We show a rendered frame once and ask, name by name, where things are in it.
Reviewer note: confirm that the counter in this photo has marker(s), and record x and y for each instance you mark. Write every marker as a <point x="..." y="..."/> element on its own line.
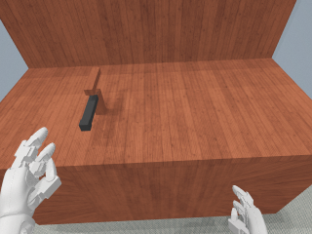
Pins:
<point x="190" y="103"/>

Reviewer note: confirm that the robot left hand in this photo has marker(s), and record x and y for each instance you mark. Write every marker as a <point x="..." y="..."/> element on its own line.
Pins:
<point x="16" y="196"/>

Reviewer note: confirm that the tap lever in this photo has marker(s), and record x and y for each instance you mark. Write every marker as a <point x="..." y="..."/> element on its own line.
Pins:
<point x="85" y="123"/>

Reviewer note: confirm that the robot right hand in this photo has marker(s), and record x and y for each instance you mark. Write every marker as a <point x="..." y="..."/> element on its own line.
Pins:
<point x="252" y="219"/>

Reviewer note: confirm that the left robot forearm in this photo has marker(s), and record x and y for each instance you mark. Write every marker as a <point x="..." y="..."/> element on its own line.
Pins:
<point x="17" y="224"/>

